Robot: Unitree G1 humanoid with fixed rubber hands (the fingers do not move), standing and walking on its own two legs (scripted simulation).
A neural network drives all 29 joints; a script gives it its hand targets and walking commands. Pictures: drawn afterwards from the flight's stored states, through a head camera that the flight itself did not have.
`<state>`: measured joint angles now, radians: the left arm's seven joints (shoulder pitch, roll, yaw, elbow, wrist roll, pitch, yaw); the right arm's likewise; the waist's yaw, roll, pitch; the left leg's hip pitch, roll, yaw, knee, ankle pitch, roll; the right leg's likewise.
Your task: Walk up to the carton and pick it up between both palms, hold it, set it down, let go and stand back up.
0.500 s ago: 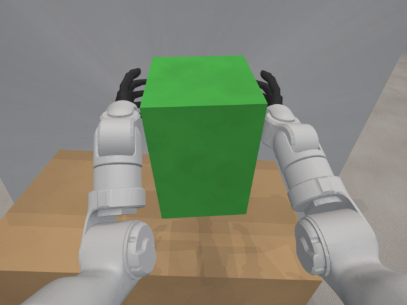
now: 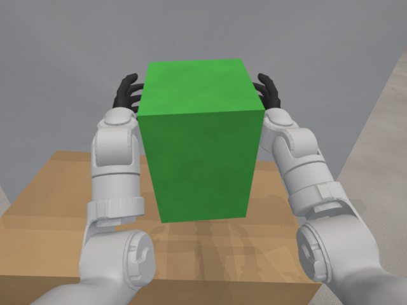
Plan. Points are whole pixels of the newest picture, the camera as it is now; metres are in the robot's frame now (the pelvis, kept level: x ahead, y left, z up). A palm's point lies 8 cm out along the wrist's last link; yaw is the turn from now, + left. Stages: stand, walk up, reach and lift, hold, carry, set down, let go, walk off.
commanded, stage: hold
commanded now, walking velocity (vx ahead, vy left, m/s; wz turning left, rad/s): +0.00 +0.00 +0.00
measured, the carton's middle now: (199, 143) +0.36 +0.01 +0.21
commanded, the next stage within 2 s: none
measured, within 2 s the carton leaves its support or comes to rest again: neither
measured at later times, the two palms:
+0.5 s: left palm (124, 115) +0.36 +0.15 +0.26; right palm (269, 117) +0.36 -0.12 +0.27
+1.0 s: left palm (124, 112) +0.36 +0.14 +0.27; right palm (271, 117) +0.35 -0.12 +0.27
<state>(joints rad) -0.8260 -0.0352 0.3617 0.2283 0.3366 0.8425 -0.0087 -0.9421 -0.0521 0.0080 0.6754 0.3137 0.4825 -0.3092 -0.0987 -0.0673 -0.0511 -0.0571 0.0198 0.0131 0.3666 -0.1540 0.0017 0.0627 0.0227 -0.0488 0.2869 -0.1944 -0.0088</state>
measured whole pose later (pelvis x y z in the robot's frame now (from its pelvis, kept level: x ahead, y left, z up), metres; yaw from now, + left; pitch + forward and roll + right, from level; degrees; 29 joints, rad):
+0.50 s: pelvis +0.00 +0.00 +0.00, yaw +0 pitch -10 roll -1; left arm -0.83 -0.04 0.36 0.22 0.35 0.85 -0.01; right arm -0.93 -0.05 0.01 0.66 0.32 0.49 -0.31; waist -0.10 -0.06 -0.04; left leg -0.05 0.02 0.01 0.36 -0.15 0.01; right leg 0.07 0.02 -0.05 0.29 -0.19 -0.01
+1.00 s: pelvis -0.01 +0.00 +0.00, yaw +0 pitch -9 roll -1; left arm -0.88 -0.03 0.38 0.32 0.36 0.83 -0.01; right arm -0.97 -0.05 -0.02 0.74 0.29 0.48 -0.30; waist -0.09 -0.05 -0.06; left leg -0.07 0.02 0.02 0.36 -0.14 0.01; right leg 0.04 0.02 -0.04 0.30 -0.18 -0.01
